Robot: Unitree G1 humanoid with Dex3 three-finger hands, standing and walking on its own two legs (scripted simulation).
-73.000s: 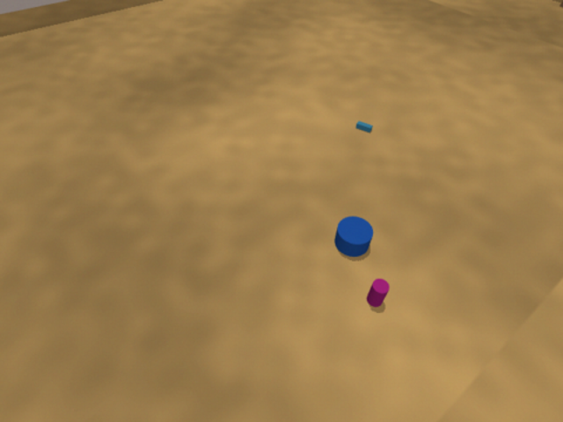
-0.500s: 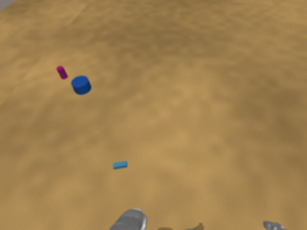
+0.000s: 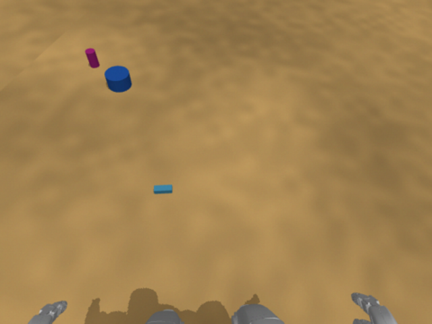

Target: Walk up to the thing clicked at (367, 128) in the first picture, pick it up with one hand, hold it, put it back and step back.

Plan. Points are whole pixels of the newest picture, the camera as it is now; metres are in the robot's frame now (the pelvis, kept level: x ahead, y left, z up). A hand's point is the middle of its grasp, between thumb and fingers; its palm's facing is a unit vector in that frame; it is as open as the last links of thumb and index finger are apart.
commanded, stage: step back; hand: left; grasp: from above
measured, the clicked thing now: (163, 189) +0.75 +0.23 -0.75
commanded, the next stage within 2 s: stand in 1.80 s
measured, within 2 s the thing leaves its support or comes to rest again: neither
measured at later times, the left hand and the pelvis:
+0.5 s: hand out of the picture -0.06 +0.27 -0.15, palm faces +0.05 -0.90 -0.42, open 7.4 cm; pelvis -0.19 -0.01 -0.02, yaw +3 degrees
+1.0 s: hand out of the picture -0.28 +0.24 -0.14, palm faces +0.00 -0.92 -0.40, open 7.4 cm; pelvis -0.31 -0.03 +0.00, yaw -2 degrees
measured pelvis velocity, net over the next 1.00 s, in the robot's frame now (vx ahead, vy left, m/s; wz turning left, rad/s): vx -0.31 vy -0.03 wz -0.03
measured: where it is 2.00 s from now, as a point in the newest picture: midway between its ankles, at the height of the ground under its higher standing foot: outside the picture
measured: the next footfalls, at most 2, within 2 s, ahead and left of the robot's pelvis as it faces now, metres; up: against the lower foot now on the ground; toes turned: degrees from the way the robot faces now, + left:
right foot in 0.10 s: -0.03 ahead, -0.15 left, +0.00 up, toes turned +1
left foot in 0.46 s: -0.15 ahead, +0.10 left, +0.00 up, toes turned +1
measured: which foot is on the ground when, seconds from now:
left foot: down 0.00-0.14, up 0.16-0.44, down 0.46-0.86, up 0.88-1.00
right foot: up 0.00-0.08, down 0.10-0.48, up 0.50-0.78, down 0.80-1.00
